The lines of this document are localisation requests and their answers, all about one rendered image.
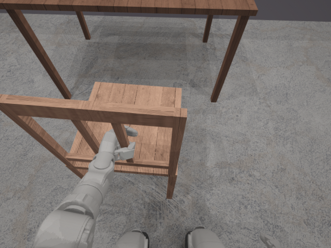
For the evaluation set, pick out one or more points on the robot right shin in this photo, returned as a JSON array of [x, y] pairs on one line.
[[198, 227]]

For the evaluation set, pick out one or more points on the table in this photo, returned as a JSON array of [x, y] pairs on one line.
[[241, 8]]

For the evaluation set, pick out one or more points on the left robot upper arm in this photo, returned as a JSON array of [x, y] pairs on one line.
[[64, 229]]

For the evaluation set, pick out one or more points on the robot right hand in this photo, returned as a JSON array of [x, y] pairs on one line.
[[269, 241]]

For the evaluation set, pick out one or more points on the robot right thigh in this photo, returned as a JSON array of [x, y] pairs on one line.
[[204, 238]]

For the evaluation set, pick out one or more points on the chair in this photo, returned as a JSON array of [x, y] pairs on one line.
[[154, 112]]

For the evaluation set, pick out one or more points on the robot left hand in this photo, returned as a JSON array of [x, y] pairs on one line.
[[111, 145]]

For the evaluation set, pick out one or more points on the left robot forearm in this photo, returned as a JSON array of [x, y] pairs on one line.
[[90, 192]]

